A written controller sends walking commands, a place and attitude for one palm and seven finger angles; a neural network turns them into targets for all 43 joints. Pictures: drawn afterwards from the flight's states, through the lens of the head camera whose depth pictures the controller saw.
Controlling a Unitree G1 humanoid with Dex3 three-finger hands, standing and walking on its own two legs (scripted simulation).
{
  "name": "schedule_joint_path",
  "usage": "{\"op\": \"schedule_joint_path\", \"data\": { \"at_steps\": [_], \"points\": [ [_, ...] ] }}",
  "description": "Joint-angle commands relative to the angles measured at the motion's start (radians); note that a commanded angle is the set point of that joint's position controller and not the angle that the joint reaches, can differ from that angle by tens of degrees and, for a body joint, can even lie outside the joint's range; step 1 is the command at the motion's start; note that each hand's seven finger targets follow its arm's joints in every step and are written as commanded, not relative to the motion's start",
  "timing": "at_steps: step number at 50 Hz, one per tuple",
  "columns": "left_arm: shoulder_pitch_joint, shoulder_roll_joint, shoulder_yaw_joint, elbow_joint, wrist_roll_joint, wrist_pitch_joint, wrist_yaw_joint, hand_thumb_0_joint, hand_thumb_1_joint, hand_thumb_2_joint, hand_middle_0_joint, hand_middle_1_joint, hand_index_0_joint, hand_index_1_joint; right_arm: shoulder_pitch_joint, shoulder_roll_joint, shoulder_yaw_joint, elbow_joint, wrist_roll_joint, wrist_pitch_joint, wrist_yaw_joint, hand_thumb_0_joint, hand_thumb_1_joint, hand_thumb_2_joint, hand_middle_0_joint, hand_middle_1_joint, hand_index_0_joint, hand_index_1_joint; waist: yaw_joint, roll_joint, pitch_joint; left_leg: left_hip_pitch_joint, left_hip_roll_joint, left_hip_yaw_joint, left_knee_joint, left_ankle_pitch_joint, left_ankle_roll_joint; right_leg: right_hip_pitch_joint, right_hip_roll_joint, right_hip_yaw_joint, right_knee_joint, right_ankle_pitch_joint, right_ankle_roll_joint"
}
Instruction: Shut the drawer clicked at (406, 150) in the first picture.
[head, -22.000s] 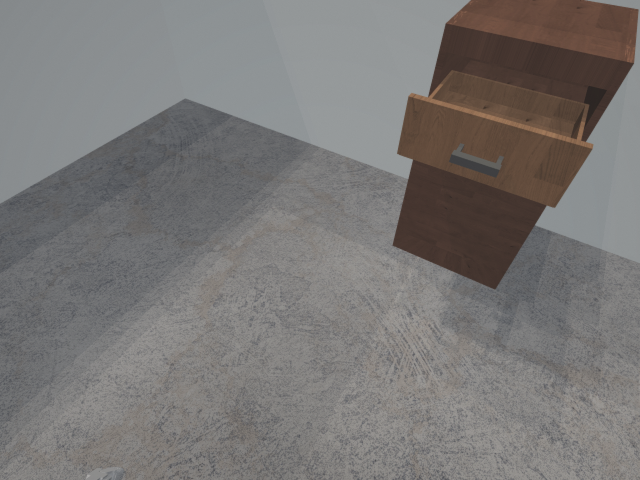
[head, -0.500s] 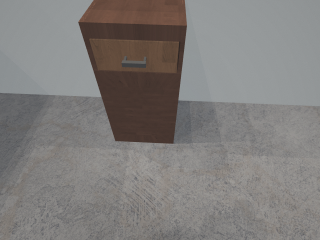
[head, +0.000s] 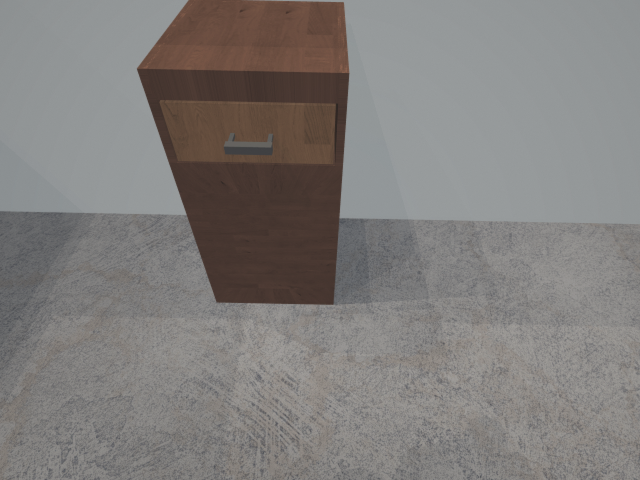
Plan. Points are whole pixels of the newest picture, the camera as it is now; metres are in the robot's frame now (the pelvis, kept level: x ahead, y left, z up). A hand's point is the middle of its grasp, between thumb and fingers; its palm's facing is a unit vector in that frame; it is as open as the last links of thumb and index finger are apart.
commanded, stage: look to check the result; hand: left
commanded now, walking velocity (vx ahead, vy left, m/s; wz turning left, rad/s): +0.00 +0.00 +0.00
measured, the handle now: (250, 142) +0.81 +0.20 -0.04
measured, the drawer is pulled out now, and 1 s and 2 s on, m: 0.00 0.00 0.00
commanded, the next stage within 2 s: stand and wait in 0.52 s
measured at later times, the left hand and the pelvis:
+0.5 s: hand out of the picture -0.01 +0.15 -0.18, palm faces +0.05 -0.98 -0.18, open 7.3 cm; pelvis +0.01 -0.02 +0.00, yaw +0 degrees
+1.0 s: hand out of the picture +0.01 +0.15 -0.17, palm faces +0.04 -0.98 -0.20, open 7.3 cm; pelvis +0.02 -0.02 +0.00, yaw -1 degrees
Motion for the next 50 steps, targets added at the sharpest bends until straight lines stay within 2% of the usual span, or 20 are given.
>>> {"op": "schedule_joint_path", "data": {
  "at_steps": [1, 6, 12, 16, 18, 29, 40, 45, 50],
  "points": [
    [0.093, 0.093, 0.013, -0.014, 0.001, -0.008, 0.010, 0.000, 0.900, 0.900, -0.200, -0.300, -0.200, -0.300, 0.071, -0.081, -0.015, -0.021, 0.000, -0.003, -0.006, 0.000, -0.900, -0.900, 0.200, 0.300, 0.200, 0.300, 0.004, 0.011, 0.065, 0.020, 0.096, -0.092, -0.060, 0.097, 0.030, -0.097, -0.132, 0.119, -0.127, 0.064, -0.015],
    [0.096, 0.098, 0.015, -0.016, 0.001, -0.010, 0.012, 0.000, 0.900, 0.900, -0.200, -0.300, -0.200, -0.300, 0.070, -0.085, -0.017, -0.017, 0.002, -0.006, -0.009, 0.000, -0.900, -0.900, 0.200, 0.300, 0.200, 0.300, 0.006, 0.005, 0.046, 0.037, 0.101, -0.084, -0.050, 0.138, 0.029, -0.071, -0.133, 0.115, -0.120, 0.137, -0.012],
    [0.097, 0.098, 0.014, -0.013, 0.000, -0.010, 0.013, 0.000, 0.900, 0.900, -0.200, -0.300, -0.200, -0.300, 0.067, -0.089, -0.016, -0.014, 0.002, -0.001, -0.009, 0.000, -0.900, -0.900, 0.200, 0.300, 0.200, 0.300, 0.003, 0.002, 0.067, 0.038, 0.100, -0.080, -0.050, 0.110, 0.025, -0.086, -0.131, 0.123, -0.136, 0.104, -0.012],
    [0.101, 0.104, 0.015, -0.012, 0.001, -0.012, 0.014, 0.000, 0.900, 0.900, -0.200, -0.300, -0.200, -0.300, 0.060, -0.092, -0.018, -0.014, 0.003, -0.003, -0.010, 0.000, -0.900, -0.900, 0.200, 0.300, 0.200, 0.300, 0.004, -0.007, 0.054, 0.051, 0.101, -0.074, -0.045, 0.130, 0.025, -0.073, -0.134, 0.119, -0.131, 0.157, -0.008],
    [0.100, 0.102, 0.014, -0.012, 0.000, -0.011, 0.014, 0.000, 0.900, 0.900, -0.200, -0.300, -0.200, -0.300, 0.059, -0.094, -0.017, -0.013, 0.003, -0.001, -0.010, 0.000, -0.900, -0.900, 0.200, 0.300, 0.200, 0.300, 0.003, -0.006, 0.070, 0.042, 0.099, -0.075, -0.048, 0.106, 0.023, -0.082, -0.132, 0.126, -0.141, 0.127, -0.007],
    [0.083, 0.116, 0.019, -0.016, 0.000, -0.013, 0.013, 0.000, 0.900, 0.900, -0.200, -0.300, -0.200, -0.300, 0.041, -0.110, -0.020, -0.017, 0.002, -0.002, -0.011, 0.000, -0.900, -0.900, 0.200, 0.300, 0.200, 0.300, 0.004, 0.003, 0.069, 0.047, 0.103, -0.070, -0.046, 0.111, 0.019, -0.070, -0.134, 0.127, -0.148, 0.153, -0.003],
    [0.076, 0.132, 0.022, -0.023, 0.001, -0.013, 0.015, 0.000, 0.900, 0.900, -0.200, -0.300, -0.200, -0.300, 0.028, -0.124, -0.022, -0.024, 0.003, -0.001, -0.012, 0.000, -0.900, -0.900, 0.200, 0.300, 0.200, 0.300, 0.009, -0.009, 0.052, 0.060, 0.102, -0.062, -0.036, 0.141, 0.018, -0.045, -0.137, 0.125, -0.142, 0.247, 0.015],
    [0.068, 0.137, 0.023, -0.026, 0.001, -0.013, 0.014, 0.000, 0.900, 0.900, -0.200, -0.300, -0.200, -0.300, 0.026, -0.131, -0.022, -0.025, 0.003, -0.002, -0.013, 0.000, -0.900, -0.900, 0.200, 0.300, 0.200, 0.300, 0.007, 0.001, 0.048, 0.066, 0.105, -0.062, -0.038, 0.149, 0.019, -0.039, -0.136, 0.127, -0.142, 0.256, 0.015],
    [0.068, 0.144, 0.026, -0.026, 0.001, -0.013, 0.014, 0.000, 0.900, 0.900, -0.200, -0.300, -0.200, -0.300, 0.022, -0.133, -0.022, -0.024, 0.004, -0.003, -0.013, 0.000, -0.900, -0.900, 0.200, 0.300, 0.200, 0.300, 0.009, -0.013, 0.045, 0.064, 0.105, -0.057, -0.041, 0.148, 0.017, -0.027, -0.138, 0.122, -0.144, 0.272, 0.023]
  ]
}}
